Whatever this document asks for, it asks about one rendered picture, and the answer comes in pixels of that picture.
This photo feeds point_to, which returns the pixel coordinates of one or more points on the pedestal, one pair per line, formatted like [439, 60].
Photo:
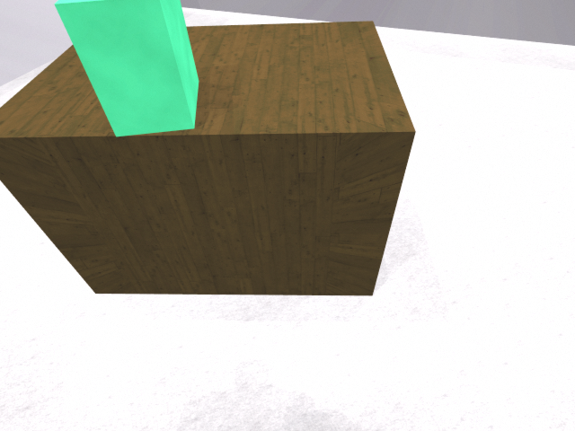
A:
[287, 184]

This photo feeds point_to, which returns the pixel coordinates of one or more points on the carton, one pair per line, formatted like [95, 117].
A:
[138, 58]

